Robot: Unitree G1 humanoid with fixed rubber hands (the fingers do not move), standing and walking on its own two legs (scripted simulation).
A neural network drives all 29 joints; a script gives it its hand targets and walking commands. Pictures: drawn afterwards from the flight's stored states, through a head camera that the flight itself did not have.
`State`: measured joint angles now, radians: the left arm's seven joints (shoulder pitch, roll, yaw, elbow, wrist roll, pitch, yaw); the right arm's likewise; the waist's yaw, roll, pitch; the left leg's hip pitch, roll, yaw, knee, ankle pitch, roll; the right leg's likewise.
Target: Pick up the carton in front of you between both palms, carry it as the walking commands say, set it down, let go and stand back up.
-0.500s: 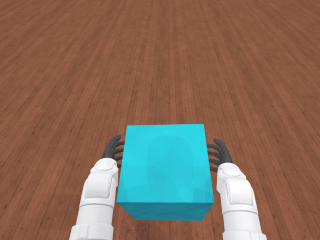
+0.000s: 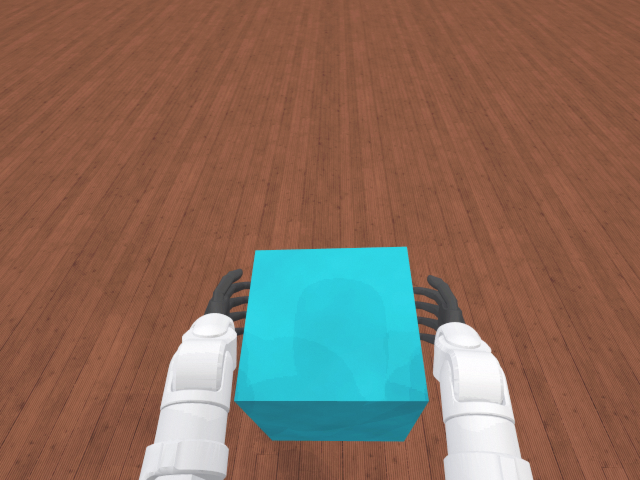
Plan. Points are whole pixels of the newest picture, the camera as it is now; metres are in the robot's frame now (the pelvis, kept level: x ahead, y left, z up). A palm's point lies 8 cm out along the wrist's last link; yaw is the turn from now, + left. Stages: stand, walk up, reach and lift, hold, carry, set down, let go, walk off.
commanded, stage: carry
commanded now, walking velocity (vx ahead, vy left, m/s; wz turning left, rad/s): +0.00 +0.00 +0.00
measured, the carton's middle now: (334, 351) +0.31 +0.00 -0.05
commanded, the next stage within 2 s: hold in 0.54 s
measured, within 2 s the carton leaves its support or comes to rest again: neither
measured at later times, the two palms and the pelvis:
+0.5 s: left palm (211, 332) +0.28 +0.16 +0.04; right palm (445, 341) +0.28 -0.14 +0.04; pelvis -0.01 +0.01 +0.00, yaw +0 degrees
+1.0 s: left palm (187, 352) +0.25 +0.18 +0.04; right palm (414, 319) +0.31 -0.11 +0.04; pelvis -0.04 -0.03 +0.00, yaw +13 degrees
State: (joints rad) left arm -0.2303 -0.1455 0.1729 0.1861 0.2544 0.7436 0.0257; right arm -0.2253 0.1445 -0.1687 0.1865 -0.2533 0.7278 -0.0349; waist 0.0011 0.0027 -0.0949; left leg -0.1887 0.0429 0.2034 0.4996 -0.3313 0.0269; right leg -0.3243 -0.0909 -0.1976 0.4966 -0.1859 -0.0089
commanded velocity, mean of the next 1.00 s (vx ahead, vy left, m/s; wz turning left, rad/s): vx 0.00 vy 0.00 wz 0.00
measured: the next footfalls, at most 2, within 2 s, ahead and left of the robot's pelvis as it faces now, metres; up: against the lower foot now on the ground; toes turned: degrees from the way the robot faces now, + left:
none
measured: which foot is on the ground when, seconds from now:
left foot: down 0.00-1.00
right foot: down 0.00-1.00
